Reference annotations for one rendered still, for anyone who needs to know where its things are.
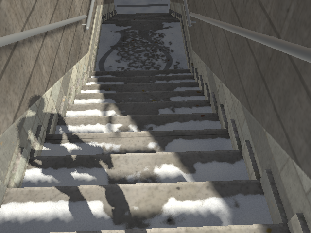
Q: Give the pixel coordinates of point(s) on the stairs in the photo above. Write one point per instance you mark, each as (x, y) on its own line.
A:
(139, 151)
(141, 16)

